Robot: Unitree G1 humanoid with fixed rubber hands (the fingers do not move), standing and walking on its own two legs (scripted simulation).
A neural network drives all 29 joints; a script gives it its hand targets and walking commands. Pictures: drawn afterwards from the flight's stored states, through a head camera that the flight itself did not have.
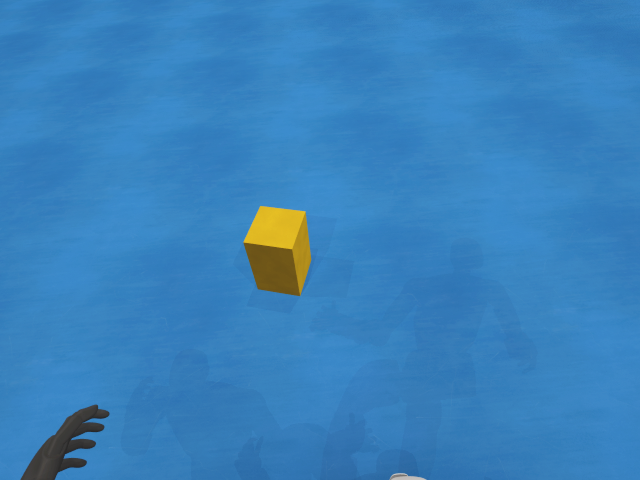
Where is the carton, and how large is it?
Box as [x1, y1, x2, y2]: [243, 206, 310, 295]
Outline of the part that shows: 260,206 243,242 257,287 259,289 299,295 310,262 305,211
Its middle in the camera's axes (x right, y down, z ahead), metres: -0.14 +0.04 +1.41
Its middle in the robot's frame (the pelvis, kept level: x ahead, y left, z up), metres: +0.98 +0.16 -0.60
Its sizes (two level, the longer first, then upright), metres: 0.174 0.166 0.270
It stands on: the floor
